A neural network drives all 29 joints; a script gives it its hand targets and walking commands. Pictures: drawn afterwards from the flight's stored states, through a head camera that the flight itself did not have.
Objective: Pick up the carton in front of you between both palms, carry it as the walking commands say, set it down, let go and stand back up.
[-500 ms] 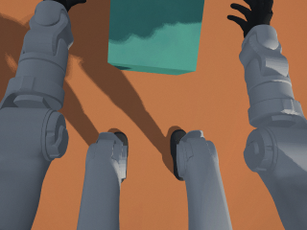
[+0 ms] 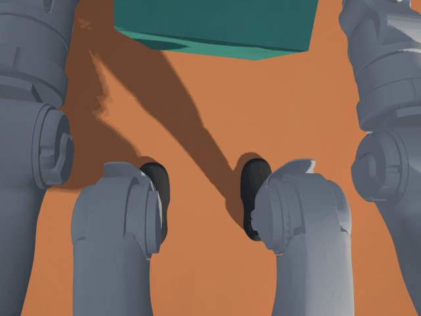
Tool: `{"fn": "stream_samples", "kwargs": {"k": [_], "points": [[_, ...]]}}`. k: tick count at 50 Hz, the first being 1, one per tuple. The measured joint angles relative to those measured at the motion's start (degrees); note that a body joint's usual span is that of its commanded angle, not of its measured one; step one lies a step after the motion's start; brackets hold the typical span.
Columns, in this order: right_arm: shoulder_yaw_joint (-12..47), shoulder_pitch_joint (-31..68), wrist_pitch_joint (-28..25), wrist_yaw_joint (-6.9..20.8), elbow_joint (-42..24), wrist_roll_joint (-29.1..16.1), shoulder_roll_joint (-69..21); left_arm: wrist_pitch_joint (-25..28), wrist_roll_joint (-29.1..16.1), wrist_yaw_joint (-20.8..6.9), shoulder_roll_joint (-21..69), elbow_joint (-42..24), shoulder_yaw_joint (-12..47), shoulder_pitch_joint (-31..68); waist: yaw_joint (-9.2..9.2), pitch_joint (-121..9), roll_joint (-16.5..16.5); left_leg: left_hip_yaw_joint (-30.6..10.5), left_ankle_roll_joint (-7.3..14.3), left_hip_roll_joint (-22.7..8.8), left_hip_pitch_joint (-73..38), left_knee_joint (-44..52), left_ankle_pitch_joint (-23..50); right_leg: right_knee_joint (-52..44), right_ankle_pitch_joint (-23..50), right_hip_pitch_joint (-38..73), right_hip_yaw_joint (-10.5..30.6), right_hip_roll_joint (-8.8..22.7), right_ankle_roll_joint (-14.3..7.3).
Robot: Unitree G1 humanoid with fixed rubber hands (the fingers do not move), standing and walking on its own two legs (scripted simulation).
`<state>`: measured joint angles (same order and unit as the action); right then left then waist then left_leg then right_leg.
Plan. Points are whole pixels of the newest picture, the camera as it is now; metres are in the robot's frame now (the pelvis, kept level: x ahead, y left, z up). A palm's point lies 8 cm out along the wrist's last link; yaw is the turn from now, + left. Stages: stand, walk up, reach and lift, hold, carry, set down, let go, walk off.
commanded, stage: reach and lift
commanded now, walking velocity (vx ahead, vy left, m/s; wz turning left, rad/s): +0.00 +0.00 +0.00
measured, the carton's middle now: out of the picture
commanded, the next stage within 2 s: none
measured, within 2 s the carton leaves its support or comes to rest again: leaves its support in 0.74 s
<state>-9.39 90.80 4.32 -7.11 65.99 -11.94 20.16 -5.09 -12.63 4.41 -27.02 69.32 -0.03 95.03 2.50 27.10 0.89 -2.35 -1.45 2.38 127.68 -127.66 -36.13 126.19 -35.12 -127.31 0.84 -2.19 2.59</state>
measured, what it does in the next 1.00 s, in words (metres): stands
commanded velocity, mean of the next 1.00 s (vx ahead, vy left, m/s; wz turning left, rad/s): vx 0.00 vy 0.00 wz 0.00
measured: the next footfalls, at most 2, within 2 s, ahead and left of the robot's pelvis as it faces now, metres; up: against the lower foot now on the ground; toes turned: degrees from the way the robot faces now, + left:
none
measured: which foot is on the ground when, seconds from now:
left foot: down 0.00-1.00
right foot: down 0.00-1.00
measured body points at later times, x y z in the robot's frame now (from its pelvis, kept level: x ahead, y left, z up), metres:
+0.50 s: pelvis -0.01 +0.00 +0.00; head +0.38 +0.01 +0.21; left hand +0.59 +0.15 -0.18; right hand +0.57 -0.16 -0.18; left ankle +0.10 +0.12 -0.34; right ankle +0.11 -0.13 -0.34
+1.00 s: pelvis +0.00 +0.00 +0.04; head +0.30 +0.01 +0.37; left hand +0.55 +0.15 -0.04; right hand +0.54 -0.15 -0.04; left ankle +0.10 +0.13 -0.34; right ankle +0.11 -0.13 -0.34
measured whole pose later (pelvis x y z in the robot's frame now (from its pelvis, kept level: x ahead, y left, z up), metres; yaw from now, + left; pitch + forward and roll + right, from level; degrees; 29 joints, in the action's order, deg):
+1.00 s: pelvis +0.00 +0.00 +0.04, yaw +1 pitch +41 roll -1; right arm -26.2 70.5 19.2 -6.6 44.2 5.1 4.9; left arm -19.7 5.0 5.5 -9.1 50.4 -18.8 74.9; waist 1.8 2.0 0.3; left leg -4.4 -4.0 6.9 125.2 -117.4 -33.1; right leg 116.7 -33.0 -124.8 4.1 -5.9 4.9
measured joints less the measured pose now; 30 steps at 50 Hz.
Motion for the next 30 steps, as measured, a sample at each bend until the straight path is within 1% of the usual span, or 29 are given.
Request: {"fn": "stream_samples", "kwargs": {"k": [4,12,17,18,20,23,27,30], "points": [[0.5,-0.6,-0.3,-0.2,-0.2,-0.4,-0.4,0.1,-0.4,0.2,0.6,-0.2,0.6,-0.3,-0.05,-1.5,-0.2,0.0,0.1,0.0,0.6,-1.0,-0.7,0.9,-0.6,-0.6,-0.1,0.0,0.1],[-1.1,-1.8,-0.3,0.0,0.1,1.3,-1.8,0.1,1.8,0.1,2.6,0.5,-1.4,-1.4,-0.03,-3.0,-0.3,0.0,0.2,0.0,1.3,-0.2,0.3,0.1,0.3,-1.2,0.0,0.0,0.2],[0.1,0.1,0.3,0.2,-0.3,0.6,-2.5,-0.4,1.0,-0.1,3.5,0.3,0.3,0.3,-0.15,-0.9,-0.2,0.1,0.2,0.0,0.4,0.6,1.3,-0.7,1.3,-0.3,0.1,-0.1,0.2],[0.0,0.8,0.5,0.1,-0.2,0.9,-3.0,-0.6,1.1,-0.2,4.1,0.4,0.3,0.9,-0.17,-0.4,-0.2,0.1,0.2,0.0,0.1,0.7,1.4,-0.8,1.4,0.0,0.1,-0.1,0.2],[-1.1,1.9,0.9,-1.1,0.0,2.0,-3.4,-1.0,2.2,1.2,4.5,0.8,-0.5,2.1,-0.20,0.7,-0.2,0.1,0.2,0.1,-0.4,0.8,1.6,-0.9,1.6,0.5,0.1,-0.1,0.2],[-3.6,2.7,1.8,-0.9,-0.4,4.6,-3.9,-1.9,4.6,1.1,4.7,1.7,-2.1,3.6,-0.21,1.9,-0.3,0.0,0.1,0.3,-1.0,0.7,1.7,-0.9,1.6,1.2,0.2,-0.3,0.3],[-7.7,0.6,4.2,1.2,-4.4,8.5,-4.8,-3.8,8.5,-0.7,5.6,-0.5,-6.6,2.2,-0.34,1.7,-0.9,0.0,0.2,0.6,-1.0,-0.3,1.1,0.3,0.9,1.3,0.3,-0.3,0.4],[-9.8,-1.9,6.2,2.7,-8.4,9.6,-5.6,-5.4,9.3,-1.9,6.3,-3.8,-8.8,-0.2,-0.39,1.0,-1.2,0.1,0.3,0.8,-0.7,-1.3,0.4,1.3,0.0,1.0,0.4,-0.3,0.4]]}}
